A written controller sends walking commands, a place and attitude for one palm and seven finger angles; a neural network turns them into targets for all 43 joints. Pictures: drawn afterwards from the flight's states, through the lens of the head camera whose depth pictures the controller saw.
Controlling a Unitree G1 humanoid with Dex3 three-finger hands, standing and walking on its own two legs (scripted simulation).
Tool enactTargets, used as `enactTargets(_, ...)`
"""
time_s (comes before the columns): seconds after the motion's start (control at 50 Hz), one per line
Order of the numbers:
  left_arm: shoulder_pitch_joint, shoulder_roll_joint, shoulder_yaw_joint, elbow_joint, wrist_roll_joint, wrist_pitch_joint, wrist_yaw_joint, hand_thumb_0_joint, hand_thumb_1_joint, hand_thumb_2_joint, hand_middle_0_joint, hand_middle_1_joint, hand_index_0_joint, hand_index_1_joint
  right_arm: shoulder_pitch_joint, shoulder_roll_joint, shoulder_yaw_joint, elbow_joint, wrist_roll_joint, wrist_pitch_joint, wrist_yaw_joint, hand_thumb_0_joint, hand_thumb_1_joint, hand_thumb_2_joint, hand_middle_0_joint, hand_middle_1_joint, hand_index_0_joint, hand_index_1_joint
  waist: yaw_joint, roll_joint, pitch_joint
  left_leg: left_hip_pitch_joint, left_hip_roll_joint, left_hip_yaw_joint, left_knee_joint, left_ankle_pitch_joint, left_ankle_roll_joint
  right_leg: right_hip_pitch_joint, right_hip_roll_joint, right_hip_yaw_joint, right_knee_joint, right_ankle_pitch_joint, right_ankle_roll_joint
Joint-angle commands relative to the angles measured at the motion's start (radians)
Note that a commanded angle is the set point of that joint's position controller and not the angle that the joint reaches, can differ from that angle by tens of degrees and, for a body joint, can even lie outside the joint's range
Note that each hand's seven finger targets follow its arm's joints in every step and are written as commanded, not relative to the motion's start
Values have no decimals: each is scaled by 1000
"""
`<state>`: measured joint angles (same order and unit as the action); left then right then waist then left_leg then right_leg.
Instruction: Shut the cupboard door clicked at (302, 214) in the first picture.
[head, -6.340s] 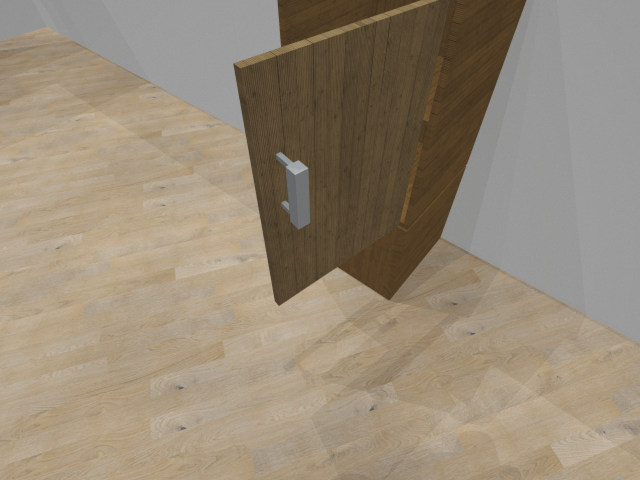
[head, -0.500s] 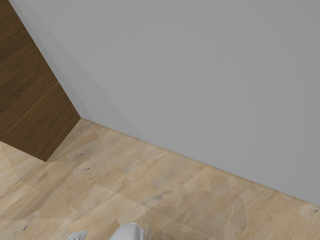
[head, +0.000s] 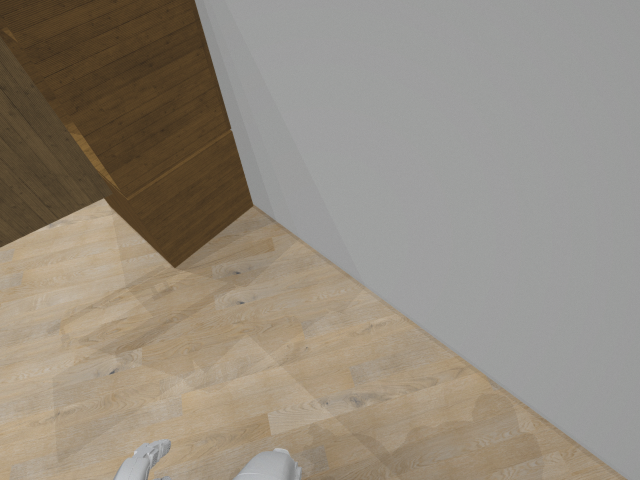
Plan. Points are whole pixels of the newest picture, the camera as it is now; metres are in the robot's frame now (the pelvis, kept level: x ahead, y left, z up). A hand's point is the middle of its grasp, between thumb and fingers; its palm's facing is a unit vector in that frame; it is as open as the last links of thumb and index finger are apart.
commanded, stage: turn to face it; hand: left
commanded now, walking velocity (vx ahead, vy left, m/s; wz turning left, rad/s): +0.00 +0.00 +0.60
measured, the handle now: out of the picture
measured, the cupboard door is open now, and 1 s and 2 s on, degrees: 78 78 78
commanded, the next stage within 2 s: take the last steps up to it in 0.88 s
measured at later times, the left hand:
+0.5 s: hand out of the picture +0.05 +0.23 -0.15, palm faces +0.33 -0.90 -0.27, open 7.4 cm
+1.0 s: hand out of the picture -0.02 +0.19 -0.17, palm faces +0.56 -0.80 -0.22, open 7.4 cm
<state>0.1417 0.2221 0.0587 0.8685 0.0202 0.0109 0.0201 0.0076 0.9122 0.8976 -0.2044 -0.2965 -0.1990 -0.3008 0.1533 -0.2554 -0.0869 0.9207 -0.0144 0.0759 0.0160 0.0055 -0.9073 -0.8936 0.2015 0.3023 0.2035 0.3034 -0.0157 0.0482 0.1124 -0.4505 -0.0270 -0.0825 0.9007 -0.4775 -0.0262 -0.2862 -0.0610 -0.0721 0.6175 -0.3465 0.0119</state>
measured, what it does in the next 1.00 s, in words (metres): steps on the spot, turning left: left foot, then right foot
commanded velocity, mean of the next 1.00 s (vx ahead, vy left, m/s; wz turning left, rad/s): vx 0.01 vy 0.01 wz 0.45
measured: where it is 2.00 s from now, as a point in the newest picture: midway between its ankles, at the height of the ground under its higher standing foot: (263, 470)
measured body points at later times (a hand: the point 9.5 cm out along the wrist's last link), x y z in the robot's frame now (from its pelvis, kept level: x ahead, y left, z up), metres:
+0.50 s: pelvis +0.02 -0.01 +0.01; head +0.08 +0.01 +0.45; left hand +0.03 +0.27 -0.13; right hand +0.18 -0.23 -0.14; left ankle +0.00 +0.12 -0.73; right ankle +0.06 -0.15 -0.70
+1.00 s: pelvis +0.04 -0.01 +0.01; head +0.08 +0.03 +0.45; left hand -0.05 +0.23 -0.15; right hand +0.26 -0.16 -0.13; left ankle -0.02 +0.09 -0.73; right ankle +0.09 -0.14 -0.68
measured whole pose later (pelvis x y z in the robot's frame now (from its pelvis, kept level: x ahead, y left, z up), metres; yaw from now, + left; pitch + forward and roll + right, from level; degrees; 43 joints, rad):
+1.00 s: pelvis +0.04 -0.01 +0.01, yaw +32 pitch +0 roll +0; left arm 0.19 0.22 0.06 0.98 0.01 0.06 0.01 0.01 0.91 0.90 -0.21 -0.30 -0.20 -0.30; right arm 0.11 -0.19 -0.04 0.94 -0.03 0.02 -0.01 0.00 -0.91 -0.89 0.20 0.30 0.20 0.30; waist 0.02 -0.02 0.11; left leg -0.27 0.00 0.01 0.56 -0.29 0.02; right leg -0.38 -0.08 -0.06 0.94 -0.53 0.06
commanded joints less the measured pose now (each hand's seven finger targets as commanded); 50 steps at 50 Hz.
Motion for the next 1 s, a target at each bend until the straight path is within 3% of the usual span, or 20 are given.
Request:
enactTargets(0.0,33,149,29,-64,3,-16,19,0,900,900,-200,-300,-200,-300,-58,-67,-15,-95,-2,-18,6,0,-900,-900,200,300,200,300,10,-312,-96,-122,54,62,289,-17,-28,132,-278,128,-254,511,-140)
enactTargets(0.12,118,209,52,-29,8,-18,13,0,900,900,-200,-300,-200,-300,-91,-21,12,-99,6,-35,18,0,-900,-900,200,300,200,300,53,-243,-155,36,22,195,-189,35,-23,256,-287,15,-132,684,-106)
enactTargets(0.18,99,210,56,-29,-9,-12,3,0,900,900,-200,-300,-200,-300,21,-80,-3,-73,-1,-46,15,0,-900,-900,200,300,200,300,-16,-158,-200,298,31,179,-450,319,12,118,-263,-73,69,581,-14)
enactTargets(0.22,32,97,23,-103,-14,0,-3,0,900,900,-200,-300,-200,-300,160,-271,-49,-53,-12,-49,-1,0,-900,-900,200,300,200,300,-92,271,-238,492,457,-357,-519,917,269,-287,-63,-65,467,-353,84)
enactTargets(0.24,-39,118,21,-122,-4,15,5,0,900,900,-200,-300,-200,-300,192,-258,-46,-36,-11,-48,-10,0,-900,-900,200,300,200,300,-99,114,-220,460,468,-363,-509,809,294,-326,-72,27,553,-328,73)
enactTargets(0.32,5,102,33,-55,-7,23,-7,0,900,900,-200,-300,-200,-300,11,-176,-23,-75,-16,-55,-30,0,-900,-900,200,300,200,300,-7,132,-155,269,274,-169,-539,540,191,-240,-51,67,505,-119,68)
enactTargets(0.42,29,84,28,-52,-9,18,-11,0,900,900,-200,-300,-200,-300,-14,-183,-29,-78,-19,-46,-24,0,-900,-900,200,300,200,300,2,116,-153,191,235,-187,-530,429,177,-75,17,23,194,-106,57)
enactTargets(0.48,139,104,35,-25,-8,1,-5,0,900,900,-200,-300,-200,-300,-68,-165,-31,-94,-8,-37,-20,0,-900,-900,200,300,200,300,57,73,-161,66,170,-170,-426,368,123,155,36,6,-104,74,49)
enactTargets(0.5,168,162,47,-25,2,-11,3,0,900,900,-200,-300,-200,-300,-58,-115,-26,-104,2,-36,-16,0,-900,-900,200,300,200,300,71,-82,-172,-40,79,-99,-286,233,64,256,-98,148,-271,50,13)
enactTargets(0.52,169,251,62,-29,14,-17,10,0,900,900,-200,-300,-200,-300,-53,-52,-14,-127,6,-37,-9,0,-900,-900,200,300,200,300,77,-370,-142,-167,-63,63,-23,-83,-9,265,-370,440,-372,121,-106)
enactTargets(0.54,154,260,54,-43,7,-12,11,0,900,900,-200,-300,-200,-300,-63,-82,-19,-133,-2,-32,-2,0,-900,-900,200,300,200,300,74,-272,-129,-111,-13,17,174,-139,2,124,-446,418,-374,152,-173)
enactTargets(0.6,38,153,28,-58,3,-17,16,0,900,900,-200,-300,-200,-300,-44,-69,-18,-85,-6,-14,5,0,-900,-900,200,300,200,300,6,-313,-80,-113,44,34,346,11,-11,57,-281,185,-305,291,-133)
enactTargets(0.7,143,185,44,-11,13,-24,14,0,900,900,-200,-300,-200,-300,-97,-2,18,-79,6,-36,8,0,-900,-900,200,300,200,300,62,-244,-149,7,17,155,-105,-23,-20,240,-269,70,-177,671,-126)
enactTargets(0.74,157,195,48,17,9,-25,11,0,900,900,-200,-300,-200,-300,-58,-5,23,-60,7,-47,4,0,-900,-900,200,300,200,300,48,-240,-176,93,-2,179,-293,74,-12,266,-259,45,-107,716,-96)
enactTargets(0.78,129,183,46,16,-11,-19,5,0,900,900,-200,-300,-200,-300,22,-58,14,-34,1,-60,-1,0,-900,-900,200,300,200,300,-3,-153,-201,319,42,145,-501,355,18,128,-223,-22,22,590,-15)
enactTargets(0.8,141,127,37,-9,-17,-11,0,0,900,900,-200,-300,-200,-300,53,-150,-6,-33,-10,-68,-6,0,-900,-900,200,300,200,300,-15,86,-241,477,262,-120,-500,661,110,-95,-122,-85,178,224,52)
enactTargets(0.82,97,76,11,-35,-16,-1,1,0,900,900,-200,-300,-200,-300,94,-212,-18,-27,-12,-57,-14,0,-900,-900,200,300,200,300,-41,230,-214,445,434,-260,-528,905,246,-189,-61,-41,315,-308,73)
enactTargets(0.84,43,90,11,-44,-7,13,6,0,900,900,-200,-300,-200,-300,108,-202,-16,-17,-16,-56,-25,0,-900,-900,200,300,200,300,-50,132,-187,401,425,-250,-513,854,275,-201,-57,22,407,-305,61)
enactTargets(0.88,11,84,15,-7,-13,16,4,0,900,900,-200,-300,-200,-300,64,-156,-6,-15,-16,-63,-44,0,-900,-900,200,300,200,300,-34,171,-160,355,351,-190,-500,890,253,-213,-57,68,440,-232,57)
enactTargets(0.98,70,47,8,39,-13,14,-10,0,900,900,-200,-300,-200,-300,6,-134,5,-13,-17,-62,-45,0,-900,-900,200,300,200,300,8,118,-177,298,260,-85,-502,707,195,-44,3,9,191,-150,44)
